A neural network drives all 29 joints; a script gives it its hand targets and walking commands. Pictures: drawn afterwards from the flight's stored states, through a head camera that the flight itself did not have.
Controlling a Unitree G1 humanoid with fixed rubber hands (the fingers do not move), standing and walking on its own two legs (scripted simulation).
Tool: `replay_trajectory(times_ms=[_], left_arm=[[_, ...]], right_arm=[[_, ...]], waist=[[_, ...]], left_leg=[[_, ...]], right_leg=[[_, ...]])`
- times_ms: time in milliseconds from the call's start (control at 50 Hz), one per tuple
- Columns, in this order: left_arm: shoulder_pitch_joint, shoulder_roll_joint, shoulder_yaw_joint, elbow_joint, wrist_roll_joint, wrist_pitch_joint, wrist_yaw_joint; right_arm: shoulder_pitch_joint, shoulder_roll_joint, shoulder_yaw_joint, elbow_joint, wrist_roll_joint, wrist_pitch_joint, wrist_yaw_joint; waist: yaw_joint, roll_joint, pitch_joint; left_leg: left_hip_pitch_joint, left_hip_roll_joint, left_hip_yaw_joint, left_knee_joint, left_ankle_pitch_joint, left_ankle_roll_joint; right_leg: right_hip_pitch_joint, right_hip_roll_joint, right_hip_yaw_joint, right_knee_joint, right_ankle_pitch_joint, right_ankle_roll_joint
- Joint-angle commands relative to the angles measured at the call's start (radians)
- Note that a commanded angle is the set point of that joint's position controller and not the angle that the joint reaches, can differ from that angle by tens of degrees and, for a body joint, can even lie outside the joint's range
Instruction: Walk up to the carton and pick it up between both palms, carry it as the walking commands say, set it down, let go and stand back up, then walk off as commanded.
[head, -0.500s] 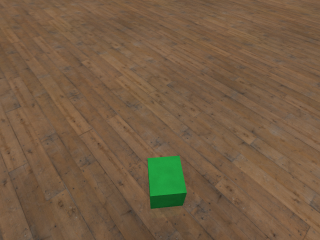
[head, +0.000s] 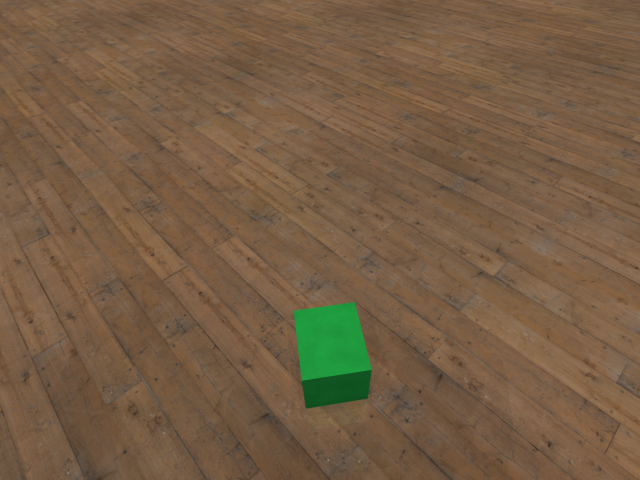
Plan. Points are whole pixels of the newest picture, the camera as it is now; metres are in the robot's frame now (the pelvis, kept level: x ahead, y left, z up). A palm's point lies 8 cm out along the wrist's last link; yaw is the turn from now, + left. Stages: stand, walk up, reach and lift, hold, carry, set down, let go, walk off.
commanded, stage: stand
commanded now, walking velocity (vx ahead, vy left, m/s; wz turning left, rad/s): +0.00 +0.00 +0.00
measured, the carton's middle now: (330, 354) +0.66 +0.00 -0.68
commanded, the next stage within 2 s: none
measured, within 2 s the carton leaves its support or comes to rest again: neither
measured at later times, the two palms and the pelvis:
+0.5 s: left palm out of the picture -0.05 +0.23 -0.15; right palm out of the picture -0.02 -0.21 -0.14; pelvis -0.01 +0.01 +0.00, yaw +0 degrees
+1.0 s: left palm out of the picture -0.01 +0.25 -0.14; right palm out of the picture +0.01 -0.23 -0.14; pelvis +0.00 +0.01 +0.00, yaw +0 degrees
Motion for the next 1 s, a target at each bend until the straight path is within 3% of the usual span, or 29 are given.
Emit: replay_trajectory(times_ms=[0, 340, 720, 980], left_arm=[[0.086, 0.088, 0.015, 0.004, 0.002, 0.006, 0.003], [0.116, 0.068, 0.001, 0.032, 0.001, 0.000, 0.005], [0.132, 0.066, 0.004, 0.032, 0.001, -0.005, 0.008], [0.062, 0.173, 0.038, -0.039, 0.005, -0.015, 0.003]], right_arm=[[0.045, -0.091, -0.009, -0.007, 0.001, -0.006, -0.007], [0.039, -0.072, -0.002, 0.015, 0.004, -0.011, -0.005], [0.047, -0.071, -0.005, 0.020, 0.006, -0.019, -0.005], [-0.010, -0.172, -0.032, -0.047, -0.001, -0.037, -0.004]], waist=[[0.009, 0.041, 0.089], [0.002, 0.010, 0.071], [0.005, 0.002, 0.067], [0.006, 0.002, 0.048]], left_leg=[[-0.006, 0.078, -0.101, -0.089, 0.059, 0.027], [0.012, 0.080, -0.108, -0.100, 0.023, 0.041], [0.015, 0.077, -0.095, -0.067, 0.105, 0.043], [0.028, 0.093, -0.102, -0.045, 0.164, 0.040]], right_leg=[[-0.100, -0.089, 0.083, -0.088, 0.084, -0.034], [-0.124, -0.082, 0.078, -0.079, 0.075, -0.023], [-0.109, -0.091, 0.077, -0.069, 0.120, -0.019], [-0.080, -0.107, 0.082, -0.058, 0.158, -0.016]])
